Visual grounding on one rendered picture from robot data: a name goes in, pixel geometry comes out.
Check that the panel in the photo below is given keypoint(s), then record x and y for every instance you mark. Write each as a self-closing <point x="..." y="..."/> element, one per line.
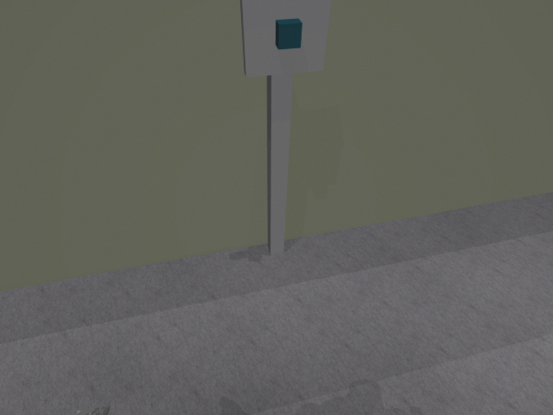
<point x="263" y="58"/>

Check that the button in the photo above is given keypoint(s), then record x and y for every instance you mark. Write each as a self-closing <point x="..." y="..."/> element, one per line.
<point x="288" y="33"/>

